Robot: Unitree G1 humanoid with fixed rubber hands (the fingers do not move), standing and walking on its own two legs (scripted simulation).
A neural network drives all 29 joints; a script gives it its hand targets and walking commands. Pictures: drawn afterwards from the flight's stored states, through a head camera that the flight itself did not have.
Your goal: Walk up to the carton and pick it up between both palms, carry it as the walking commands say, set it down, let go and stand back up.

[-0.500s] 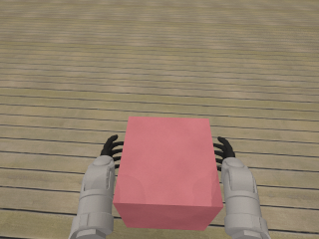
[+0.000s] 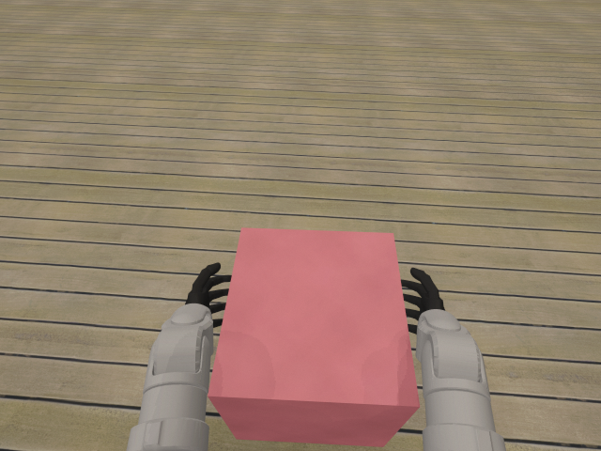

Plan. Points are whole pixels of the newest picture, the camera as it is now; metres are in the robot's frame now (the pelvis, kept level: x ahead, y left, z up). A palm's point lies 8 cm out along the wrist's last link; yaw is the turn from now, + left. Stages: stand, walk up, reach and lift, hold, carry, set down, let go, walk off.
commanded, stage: reach and lift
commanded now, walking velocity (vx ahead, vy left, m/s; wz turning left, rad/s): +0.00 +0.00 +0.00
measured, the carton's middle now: (313, 338) +0.29 +0.00 -0.03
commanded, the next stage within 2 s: hold in 0.16 s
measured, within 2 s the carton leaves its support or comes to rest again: neither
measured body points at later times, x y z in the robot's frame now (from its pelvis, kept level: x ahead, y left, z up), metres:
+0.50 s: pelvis -0.01 +0.00 +0.00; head -0.06 +0.00 +0.45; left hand +0.28 +0.16 +0.04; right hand +0.28 -0.16 +0.04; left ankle +0.00 +0.13 -0.75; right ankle +0.01 -0.12 -0.75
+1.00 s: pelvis -0.09 +0.00 -0.04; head -0.10 -0.01 +0.41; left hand +0.19 +0.16 +0.05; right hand +0.19 -0.17 +0.05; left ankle -0.01 +0.12 -0.75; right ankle +0.01 -0.12 -0.75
